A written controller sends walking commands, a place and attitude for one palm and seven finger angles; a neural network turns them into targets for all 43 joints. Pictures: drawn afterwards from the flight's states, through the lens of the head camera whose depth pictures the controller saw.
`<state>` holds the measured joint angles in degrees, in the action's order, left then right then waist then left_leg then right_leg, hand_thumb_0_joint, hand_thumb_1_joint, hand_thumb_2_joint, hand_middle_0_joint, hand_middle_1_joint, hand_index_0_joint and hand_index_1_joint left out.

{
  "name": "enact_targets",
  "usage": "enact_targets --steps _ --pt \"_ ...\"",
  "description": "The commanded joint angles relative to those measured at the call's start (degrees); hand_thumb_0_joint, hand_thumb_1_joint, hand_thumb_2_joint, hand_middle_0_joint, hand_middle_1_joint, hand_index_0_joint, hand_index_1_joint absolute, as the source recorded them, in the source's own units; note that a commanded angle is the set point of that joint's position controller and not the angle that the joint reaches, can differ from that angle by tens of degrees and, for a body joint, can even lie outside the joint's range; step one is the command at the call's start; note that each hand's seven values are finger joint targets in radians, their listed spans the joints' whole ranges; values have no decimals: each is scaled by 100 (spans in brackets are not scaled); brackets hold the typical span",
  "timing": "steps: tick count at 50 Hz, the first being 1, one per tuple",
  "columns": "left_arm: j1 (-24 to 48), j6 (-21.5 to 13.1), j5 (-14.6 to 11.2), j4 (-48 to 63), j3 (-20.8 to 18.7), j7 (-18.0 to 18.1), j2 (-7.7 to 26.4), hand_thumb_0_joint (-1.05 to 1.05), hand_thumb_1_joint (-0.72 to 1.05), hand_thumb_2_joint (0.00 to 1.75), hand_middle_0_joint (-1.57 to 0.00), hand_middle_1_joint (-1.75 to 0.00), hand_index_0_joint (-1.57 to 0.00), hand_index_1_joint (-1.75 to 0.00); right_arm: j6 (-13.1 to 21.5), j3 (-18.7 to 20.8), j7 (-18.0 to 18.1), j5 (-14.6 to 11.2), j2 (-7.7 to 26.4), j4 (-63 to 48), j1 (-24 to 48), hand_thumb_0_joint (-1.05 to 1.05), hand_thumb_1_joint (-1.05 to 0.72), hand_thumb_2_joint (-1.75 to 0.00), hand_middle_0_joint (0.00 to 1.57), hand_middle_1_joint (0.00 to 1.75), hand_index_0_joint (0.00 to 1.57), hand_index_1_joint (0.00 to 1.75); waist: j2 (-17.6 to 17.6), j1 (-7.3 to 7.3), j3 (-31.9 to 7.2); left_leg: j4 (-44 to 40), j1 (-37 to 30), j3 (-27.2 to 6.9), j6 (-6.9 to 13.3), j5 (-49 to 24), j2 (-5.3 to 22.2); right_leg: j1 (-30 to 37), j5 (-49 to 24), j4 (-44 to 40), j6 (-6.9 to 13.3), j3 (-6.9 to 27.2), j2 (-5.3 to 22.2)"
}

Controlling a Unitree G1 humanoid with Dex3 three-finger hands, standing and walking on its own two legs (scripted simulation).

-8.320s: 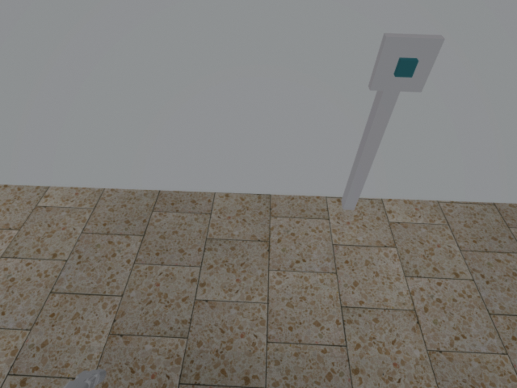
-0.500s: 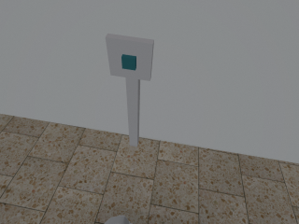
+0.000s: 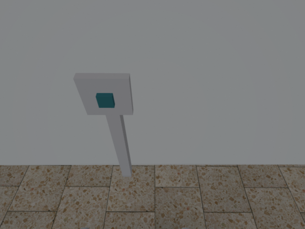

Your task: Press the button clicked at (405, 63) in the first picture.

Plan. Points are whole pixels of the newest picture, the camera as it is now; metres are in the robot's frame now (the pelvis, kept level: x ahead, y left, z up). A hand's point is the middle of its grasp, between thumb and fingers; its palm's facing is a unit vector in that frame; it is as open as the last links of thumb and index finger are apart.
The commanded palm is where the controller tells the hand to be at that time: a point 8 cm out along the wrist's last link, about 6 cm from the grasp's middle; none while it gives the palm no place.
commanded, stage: come to a stop and stand still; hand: left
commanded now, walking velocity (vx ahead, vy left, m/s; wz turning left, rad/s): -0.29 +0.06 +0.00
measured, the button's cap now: (105, 99) +0.53 +0.17 +0.01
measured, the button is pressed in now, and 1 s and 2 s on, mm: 0 0 0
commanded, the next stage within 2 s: look again from close up in 0.92 s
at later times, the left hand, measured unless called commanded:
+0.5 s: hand out of the picture +0.01 +0.25 -0.17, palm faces +0.06 -0.96 -0.26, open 7.3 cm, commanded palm none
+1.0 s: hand out of the picture -0.07 +0.20 -0.16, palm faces +0.05 -0.98 -0.17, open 7.4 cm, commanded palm none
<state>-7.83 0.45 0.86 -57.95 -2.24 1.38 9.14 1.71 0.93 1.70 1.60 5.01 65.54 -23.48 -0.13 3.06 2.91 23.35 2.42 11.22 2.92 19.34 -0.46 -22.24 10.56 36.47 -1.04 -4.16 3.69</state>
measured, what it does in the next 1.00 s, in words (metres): steps on the spot: right foot, then left foot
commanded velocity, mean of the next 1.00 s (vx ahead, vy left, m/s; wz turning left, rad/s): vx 0.05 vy -0.03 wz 0.00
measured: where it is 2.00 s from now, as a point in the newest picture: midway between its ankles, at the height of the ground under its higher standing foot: outside the picture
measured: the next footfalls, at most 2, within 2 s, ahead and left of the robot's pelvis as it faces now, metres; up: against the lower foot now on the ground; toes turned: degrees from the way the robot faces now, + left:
right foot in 0.02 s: +0.11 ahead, -0.13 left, +0.00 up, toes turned -6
left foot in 0.38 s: -0.01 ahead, +0.14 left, +0.00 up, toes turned +4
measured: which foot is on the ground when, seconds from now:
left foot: down 0.00-0.06, up 0.08-0.36, down 0.38-0.76, up 0.78-1.00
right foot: up 0.00-0.00, down 0.02-0.40, up 0.42-0.74, down 0.76-1.00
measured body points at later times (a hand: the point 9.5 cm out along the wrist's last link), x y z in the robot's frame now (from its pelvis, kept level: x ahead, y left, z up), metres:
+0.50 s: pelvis -0.04 +0.05 -0.01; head -0.10 +0.05 +0.44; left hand +0.00 +0.30 -0.15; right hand +0.03 -0.20 -0.14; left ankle -0.05 +0.14 -0.74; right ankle +0.02 -0.09 -0.70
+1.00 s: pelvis -0.06 +0.04 +0.01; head -0.06 +0.03 +0.46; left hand -0.07 +0.25 -0.14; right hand -0.06 -0.21 -0.15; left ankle -0.04 +0.15 -0.70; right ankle -0.06 -0.05 -0.74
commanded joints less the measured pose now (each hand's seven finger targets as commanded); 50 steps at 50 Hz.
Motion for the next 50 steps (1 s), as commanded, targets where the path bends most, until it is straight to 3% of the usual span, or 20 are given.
enact_targets --steps 1,3,4,8,15,16,18,19,21,23,24,30,36,37,38,39,40,42,46,50 --pt "-1120 -128 54 -51 -109 119 813 0 90 90 -20 -30 -20 -30 -27 229 88 -168 715 -280 -258 0 -90 -90 20 30 20 30 -180 -466 -490 1301 1104 -551 -257 -3040 829 1990 -4500 -730 418 820 848" --pt "-1328 -167 18 -115 -183 139 1173 0 90 90 -20 -30 -20 -30 -155 291 69 -206 572 -363 -275 0 -90 -90 20 30 20 30 -516 -478 -888 2773 1795 -570 -468 1502 103 2395 -6855 -797 1546 1346 2194" --pt "-1175 -160 19 -65 -211 181 1096 0 90 90 -20 -30 -20 -30 -240 289 87 -211 576 -425 -4 0 -90 -90 20 30 20 30 -783 -526 -955 3421 1806 -901 -438 1868 171 2145 -6448 -972 1739 1533 2201" --pt "-313 -60 65 285 -262 239 901 0 90 90 -20 -30 -20 -30 -433 346 21 -142 533 -484 111 0 -90 -90 20 30 20 30 -490 -299 -871 4120 1951 -1261 -504 1258 228 1224 -3958 -1354 1401 1115 1761" --pt "36 67 152 460 -333 147 1039 0 90 90 -20 -30 -20 -30 -364 314 -96 -98 568 -695 33 0 -90 -90 20 30 20 30 -1162 -201 -684 1864 1197 -880 -482 543 197 414 26 -1733 903 1020 1195" --pt "-224 8 111 571 -243 371 1347 0 90 90 -20 -30 -20 -30 -218 401 -85 -131 1175 -1021 -166 0 -90 -90 20 30 20 30 -557 89 -2072 1336 1054 -430 -561 553 3 2012 -2504 -886 804 1329 1268" --pt "-384 82 2 583 -116 272 779 0 90 90 -20 -30 -20 -30 -120 284 -60 -59 1109 -1241 152 0 -90 -90 20 30 20 30 855 -80 -1520 -377 522 -913 -380 -281 390 772 391 -91 399 337 505" --pt "-455 173 -11 602 7 172 493 0 90 90 -20 -30 -20 -30 -124 317 -54 34 1506 -1438 331 0 -90 -90 20 30 20 30 2088 -107 -782 -776 1083 -2260 -35 -90 1347 -130 1623 455 56 -152 -79" --pt "-304 322 127 657 -60 73 619 0 90 90 -20 -30 -20 -30 -194 312 35 111 1621 -1701 786 0 -90 -90 20 30 20 30 1731 -159 549 -1225 2232 -2669 381 106 1748 -599 1551 1671 163 416 -285" --pt "-601 285 150 667 -124 -57 641 0 90 90 -20 -30 -20 -30 -215 247 0 85 1625 -1786 989 0 -90 -90 20 30 20 30 488 -361 1100 -1245 2705 -2417 509 1198 1569 -780 1063 2370 208 529 -292" --pt "-722 252 158 663 -103 -119 636 0 90 90 -20 -30 -20 -30 -183 227 -27 82 1610 -1798 969 0 -90 -90 20 30 20 30 398 -397 1186 -1287 2648 -2339 570 1291 1536 -930 906 2562 207 442 -317" --pt "-794 190 133 929 -139 -238 723 0 90 90 -20 -30 -20 -30 -61 288 61 89 1720 -1751 493 0 -90 -90 20 30 20 30 500 -215 671 -1293 1520 -2617 784 985 1831 -1082 1070 1579 236 504 -146" --pt "-1582 34 109 691 -66 -249 477 0 90 90 -20 -30 -20 -30 -136 286 14 47 1763 -1665 619 0 -90 -90 20 30 20 30 111 -425 -260 -528 1905 -2096 517 1396 1392 1043 991 -820 381 265 -451" --pt "-1789 -13 138 626 -88 -214 609 0 90 90 -20 -30 -20 -30 -138 237 -17 18 1536 -1646 609 0 -90 -90 20 30 20 30 -552 -505 -275 123 2506 -1676 279 1505 900 1669 1450 -1494 537 900 -189" --pt "-2054 -72 160 530 -117 -139 898 0 90 90 -20 -30 -20 -30 -117 138 -43 -48 1203 -1733 731 0 -90 -90 20 30 20 30 -1606 -607 -114 1457 3398 -870 -28 1331 90 1988 2465 -2247 998 2599 788" --pt "-1988 -116 83 594 -154 -73 1145 0 90 90 -20 -30 -20 -30 -125 122 -89 -18 1183 -1820 822 0 -90 -90 20 30 20 30 -1564 -571 -114 2454 3445 -851 -106 1367 -59 1689 2822 -2865 1435 3335 1537" --pt "-1686 -165 47 605 -150 -36 1001 0 90 90 -20 -30 -20 -30 -139 175 -128 16 1301 -1750 839 0 -90 -90 20 30 20 30 -637 -394 -30 3074 3310 -1104 -91 924 40 1380 2654 -2881 1546 3096 1440" --pt "-1349 -299 37 571 -118 5 911 0 90 90 -20 -30 -20 -30 -161 192 -204 1 1218 -1471 637 0 -90 -90 20 30 20 30 -379 -188 10 3649 3236 -1160 -105 406 197 1085 2188 -2782 1464 2645 1163" --pt "-1149 -358 65 466 -101 -5 748 0 90 90 -20 -30 -20 -30 -172 158 -231 -38 987 -1327 463 0 -90 -90 20 30 20 30 -580 -121 238 2732 2755 -967 -221 -19 255 896 1201 -2794 1283 1564 890" --pt "-1151 -274 69 273 -110 -48 817 0 90 90 -20 -30 -20 -30 -64 50 -144 -68 704 -1122 317 0 -90 -90 20 30 20 30 -454 -235 91 840 1400 -712 -293 -144 52 668 971 -2357 1097 1211 710"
